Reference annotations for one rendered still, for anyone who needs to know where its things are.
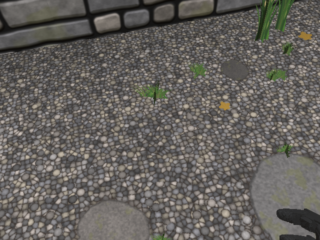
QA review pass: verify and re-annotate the right robot hand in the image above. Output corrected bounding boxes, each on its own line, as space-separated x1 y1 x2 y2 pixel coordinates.
276 208 320 240

